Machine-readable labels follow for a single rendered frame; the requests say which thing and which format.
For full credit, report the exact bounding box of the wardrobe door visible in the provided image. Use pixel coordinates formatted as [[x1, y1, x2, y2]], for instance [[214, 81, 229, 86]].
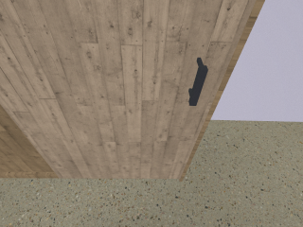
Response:
[[0, 104, 54, 172], [0, 0, 257, 179]]

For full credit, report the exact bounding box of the handle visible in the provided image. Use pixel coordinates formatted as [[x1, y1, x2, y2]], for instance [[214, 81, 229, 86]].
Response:
[[188, 57, 208, 106]]

